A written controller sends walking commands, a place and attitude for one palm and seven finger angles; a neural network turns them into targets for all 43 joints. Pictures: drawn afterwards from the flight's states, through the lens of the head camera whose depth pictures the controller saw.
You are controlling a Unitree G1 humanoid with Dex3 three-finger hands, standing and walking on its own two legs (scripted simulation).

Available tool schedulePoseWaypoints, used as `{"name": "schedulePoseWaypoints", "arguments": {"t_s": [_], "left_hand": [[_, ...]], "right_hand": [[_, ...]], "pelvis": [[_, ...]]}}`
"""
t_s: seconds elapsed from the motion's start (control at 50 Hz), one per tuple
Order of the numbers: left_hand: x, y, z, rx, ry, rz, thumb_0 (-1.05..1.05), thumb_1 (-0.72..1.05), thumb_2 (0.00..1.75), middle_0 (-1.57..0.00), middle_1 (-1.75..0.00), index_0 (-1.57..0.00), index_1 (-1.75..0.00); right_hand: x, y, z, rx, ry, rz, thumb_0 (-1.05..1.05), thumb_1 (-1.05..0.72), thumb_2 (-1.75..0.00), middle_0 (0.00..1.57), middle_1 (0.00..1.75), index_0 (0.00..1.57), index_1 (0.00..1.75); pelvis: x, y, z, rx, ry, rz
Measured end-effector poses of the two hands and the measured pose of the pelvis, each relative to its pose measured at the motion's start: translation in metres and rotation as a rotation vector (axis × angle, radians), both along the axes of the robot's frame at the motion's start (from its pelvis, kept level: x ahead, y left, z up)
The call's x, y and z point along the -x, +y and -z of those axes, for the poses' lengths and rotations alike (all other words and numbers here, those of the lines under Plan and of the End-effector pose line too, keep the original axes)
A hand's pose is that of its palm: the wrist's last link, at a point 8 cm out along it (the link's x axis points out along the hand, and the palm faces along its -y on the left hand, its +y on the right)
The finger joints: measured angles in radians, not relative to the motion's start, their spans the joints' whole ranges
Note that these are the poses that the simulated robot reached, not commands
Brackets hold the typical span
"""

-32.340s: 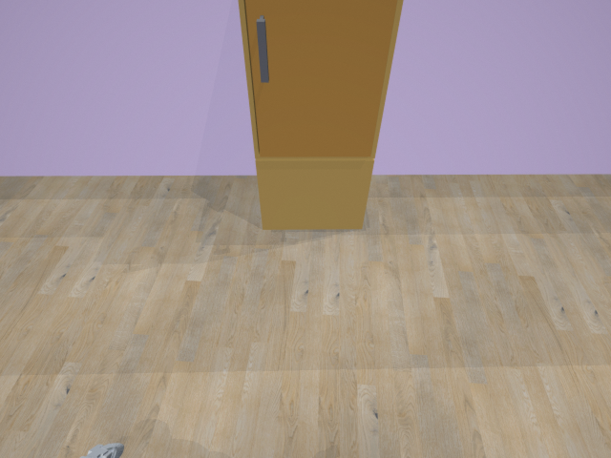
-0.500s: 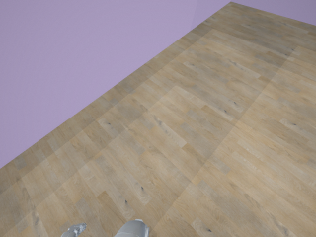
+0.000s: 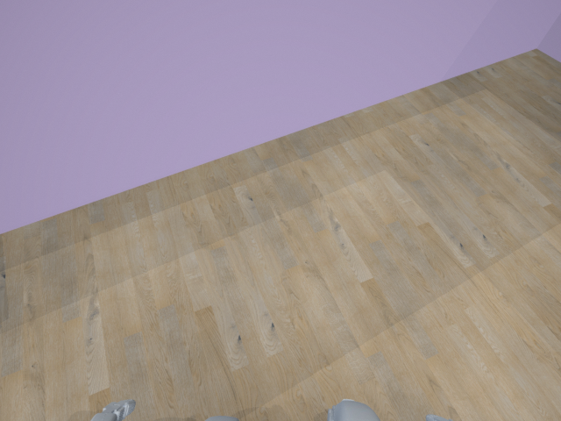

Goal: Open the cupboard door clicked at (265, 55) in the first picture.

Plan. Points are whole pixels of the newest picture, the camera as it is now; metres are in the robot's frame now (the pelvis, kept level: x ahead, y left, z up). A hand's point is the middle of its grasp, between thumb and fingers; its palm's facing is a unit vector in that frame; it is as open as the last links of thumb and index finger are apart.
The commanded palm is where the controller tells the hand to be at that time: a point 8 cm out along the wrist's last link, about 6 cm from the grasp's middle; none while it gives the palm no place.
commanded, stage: turn to face it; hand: left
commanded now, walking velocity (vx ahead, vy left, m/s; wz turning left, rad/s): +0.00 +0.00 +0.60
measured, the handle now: out of the picture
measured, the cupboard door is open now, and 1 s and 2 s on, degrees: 43 43 43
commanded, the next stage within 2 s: take the last steps up to it in 1.94 s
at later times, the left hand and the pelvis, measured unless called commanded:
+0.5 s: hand out of the picture -0.01 +0.17 -0.19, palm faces +0.36 -0.91 -0.20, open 7.4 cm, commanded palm none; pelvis +0.01 -0.03 -0.01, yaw +20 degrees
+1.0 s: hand out of the picture +0.00 +0.17 -0.15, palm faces +0.56 -0.78 -0.29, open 7.4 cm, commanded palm none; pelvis +0.03 -0.06 -0.01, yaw +36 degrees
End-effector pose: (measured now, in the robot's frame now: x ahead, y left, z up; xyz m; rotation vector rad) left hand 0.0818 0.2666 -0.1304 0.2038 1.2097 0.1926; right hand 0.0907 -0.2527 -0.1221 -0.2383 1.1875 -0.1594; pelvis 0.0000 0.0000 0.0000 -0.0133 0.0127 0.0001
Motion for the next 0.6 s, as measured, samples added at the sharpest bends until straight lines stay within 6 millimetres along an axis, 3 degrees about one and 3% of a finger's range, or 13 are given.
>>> {"name": "schedulePoseWaypoints", "arguments": {"t_s": [0.14,0.2,0.28,0.42,0.52,0.6], "left_hand": [[-0.008,-0.026,-0.01,-0.05,-0.094,-0.03,0.0,0.91,0.9,-0.2,-0.3,-0.19,-0.3],[0.006,-0.04,-0.013,-0.056,-0.085,-0.065,0.0,0.91,0.9,-0.2,-0.3,-0.2,-0.3],[0.031,-0.057,-0.014,-0.026,-0.042,-0.126,0.0,0.91,0.9,-0.2,-0.3,-0.2,-0.3],[0.08,-0.067,0.004,0.044,0.01,-0.255,0.0,0.9,0.9,-0.21,-0.3,-0.2,-0.3],[0.122,-0.049,0.031,0.074,0.061,-0.366,0.0,0.9,0.89,-0.21,-0.3,-0.2,-0.3],[0.135,-0.035,0.026,0.061,0.089,-0.411,0.01,0.91,0.9,-0.2,-0.3,-0.2,-0.3]], "right_hand": [[-0.001,-0.029,0.025,-0.042,0.048,-0.029,0.01,-0.9,-0.9,0.2,0.3,0.2,0.3],[-0.01,-0.04,0.03,-0.044,0.069,-0.054,0.01,-0.9,-0.9,0.2,0.3,0.2,0.3],[-0.026,-0.043,0.022,-0.043,0.082,-0.102,0.01,-0.91,-0.9,0.2,0.3,0.2,0.3],[-0.072,-0.015,0.009,-0.028,0.049,-0.247,0.01,-0.91,-0.9,0.2,0.3,0.2,0.3],[-0.107,0.02,0.006,0.002,-0.04,-0.361,0.01,-0.91,-0.9,0.2,0.3,0.2,0.3],[-0.112,0.035,-0.005,0.015,-0.068,-0.407,0.01,-0.91,-0.9,0.2,0.3,0.2,0.3]], "pelvis": [[-0.003,-0.033,0.011,-0.026,0.013,-0.081],[-0.003,-0.04,0.009,-0.024,0.0,-0.132],[-0.006,-0.045,0.001,-0.04,-0.006,-0.188],[-0.008,-0.042,0.001,-0.043,-0.01,-0.287],[-0.004,-0.028,0.016,-0.027,-0.017,-0.352],[0.0,-0.025,0.009,0.0,-0.02,-0.386]]}}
